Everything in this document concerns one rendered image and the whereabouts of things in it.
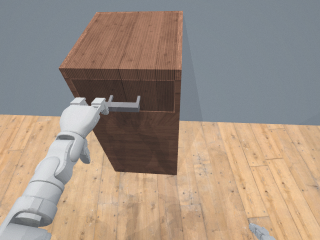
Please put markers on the left robot upper arm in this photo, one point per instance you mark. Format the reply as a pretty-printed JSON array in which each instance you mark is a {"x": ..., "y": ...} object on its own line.
[{"x": 22, "y": 232}]

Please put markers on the handle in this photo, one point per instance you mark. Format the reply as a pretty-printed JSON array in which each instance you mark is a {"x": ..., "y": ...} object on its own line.
[{"x": 123, "y": 106}]

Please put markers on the cabinet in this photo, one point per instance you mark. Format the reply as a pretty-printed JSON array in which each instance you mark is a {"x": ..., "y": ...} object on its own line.
[{"x": 143, "y": 45}]

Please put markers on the robot left hand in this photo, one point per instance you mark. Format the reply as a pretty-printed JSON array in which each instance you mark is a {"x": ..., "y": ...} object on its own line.
[{"x": 81, "y": 119}]

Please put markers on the robot left forearm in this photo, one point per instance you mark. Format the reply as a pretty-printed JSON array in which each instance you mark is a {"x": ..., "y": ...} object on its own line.
[{"x": 37, "y": 206}]

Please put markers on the drawer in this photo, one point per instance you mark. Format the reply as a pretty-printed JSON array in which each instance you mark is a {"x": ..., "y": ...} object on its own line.
[{"x": 155, "y": 94}]

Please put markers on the robot right hand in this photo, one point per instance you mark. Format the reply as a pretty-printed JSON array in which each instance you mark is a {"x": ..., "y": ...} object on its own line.
[{"x": 260, "y": 232}]

